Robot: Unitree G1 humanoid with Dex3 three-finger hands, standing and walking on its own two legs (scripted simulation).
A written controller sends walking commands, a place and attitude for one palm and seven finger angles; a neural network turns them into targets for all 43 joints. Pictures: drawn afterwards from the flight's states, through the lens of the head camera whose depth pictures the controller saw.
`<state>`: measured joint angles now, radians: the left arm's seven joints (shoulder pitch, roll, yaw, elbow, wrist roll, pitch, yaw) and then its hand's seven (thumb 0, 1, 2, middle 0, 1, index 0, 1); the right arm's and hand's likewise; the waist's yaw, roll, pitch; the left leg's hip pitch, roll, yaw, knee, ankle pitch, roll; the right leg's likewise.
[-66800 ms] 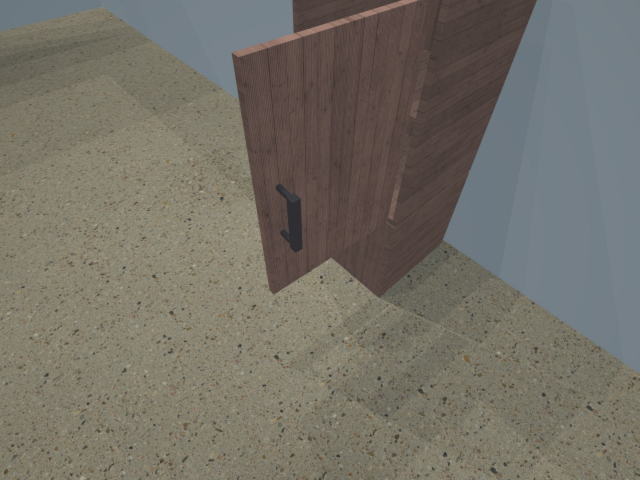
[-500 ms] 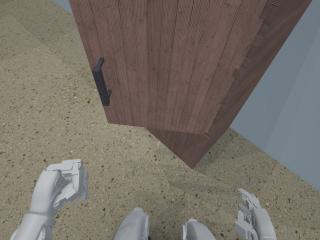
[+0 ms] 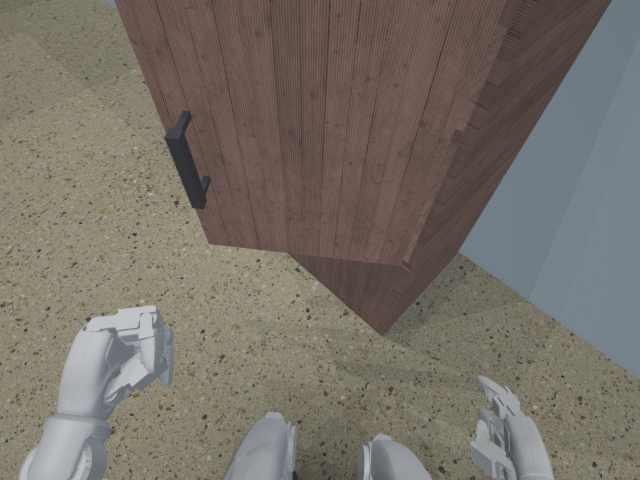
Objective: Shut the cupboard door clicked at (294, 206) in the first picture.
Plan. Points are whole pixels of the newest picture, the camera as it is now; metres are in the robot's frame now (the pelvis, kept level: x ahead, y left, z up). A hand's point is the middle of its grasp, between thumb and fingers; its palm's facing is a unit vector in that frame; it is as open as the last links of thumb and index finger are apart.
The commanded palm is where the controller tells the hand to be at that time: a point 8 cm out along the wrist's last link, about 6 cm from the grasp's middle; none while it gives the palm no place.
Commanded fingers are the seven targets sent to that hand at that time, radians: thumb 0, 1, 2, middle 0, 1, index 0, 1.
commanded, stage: bring the fist close to the handle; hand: left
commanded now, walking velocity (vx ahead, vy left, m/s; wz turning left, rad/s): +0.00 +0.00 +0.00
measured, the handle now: (192, 163) +0.53 +0.23 +0.05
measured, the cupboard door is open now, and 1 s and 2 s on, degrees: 38 38 31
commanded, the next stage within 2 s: push the door shut along its arc in 1.26 s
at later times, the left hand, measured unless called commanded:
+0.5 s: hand (186, 274) +0.35 +0.20 +0.04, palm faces -0.05 -1.00 -0.04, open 3.1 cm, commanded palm +0.34 +0.25 +0.04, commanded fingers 0.00 0.90 0.90 -1.30 -1.50 -1.30 -1.50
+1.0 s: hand (196, 210) +0.44 +0.21 +0.05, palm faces -0.03 -1.00 -0.03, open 3.1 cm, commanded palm +0.41 +0.25 +0.04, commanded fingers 0.00 0.90 0.90 -1.30 -1.50 -1.30 -1.50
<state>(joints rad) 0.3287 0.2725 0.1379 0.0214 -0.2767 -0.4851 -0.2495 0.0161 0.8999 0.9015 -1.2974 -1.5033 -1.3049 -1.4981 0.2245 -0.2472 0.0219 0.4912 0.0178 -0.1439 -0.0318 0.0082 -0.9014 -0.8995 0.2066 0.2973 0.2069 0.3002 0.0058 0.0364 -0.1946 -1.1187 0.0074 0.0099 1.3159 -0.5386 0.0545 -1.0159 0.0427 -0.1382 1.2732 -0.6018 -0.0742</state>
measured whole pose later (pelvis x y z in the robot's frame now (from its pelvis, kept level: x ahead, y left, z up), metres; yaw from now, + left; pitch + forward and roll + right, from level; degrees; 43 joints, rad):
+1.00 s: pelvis +0.00 +0.01 +0.00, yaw -2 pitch +24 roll -3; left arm -0.57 0.39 0.33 0.91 -0.19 -0.51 -0.30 0.01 0.90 0.90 -1.29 -1.50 -1.30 -1.50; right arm 0.30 -0.27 0.02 0.63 0.02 -0.02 0.00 0.00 -0.90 -0.90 0.21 0.30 0.21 0.30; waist -0.09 0.03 -0.18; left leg -1.19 0.02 0.05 1.28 -0.52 0.07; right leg -1.11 0.05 -0.10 1.25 -0.56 -0.05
